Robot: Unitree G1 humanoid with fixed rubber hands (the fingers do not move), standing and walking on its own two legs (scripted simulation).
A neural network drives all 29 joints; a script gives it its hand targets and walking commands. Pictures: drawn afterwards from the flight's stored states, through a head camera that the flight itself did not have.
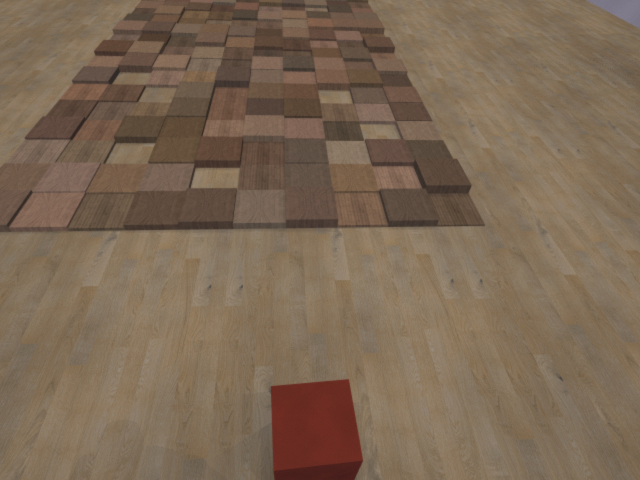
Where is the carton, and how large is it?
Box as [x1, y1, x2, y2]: [271, 379, 362, 479]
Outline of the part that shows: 348,379 271,386 273,470 275,479 354,479 362,461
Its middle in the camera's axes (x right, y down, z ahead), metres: -0.02 +0.53 +1.06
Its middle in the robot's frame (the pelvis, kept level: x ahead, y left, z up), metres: +0.41 -0.02 -0.66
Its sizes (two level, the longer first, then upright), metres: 0.210 0.200 0.250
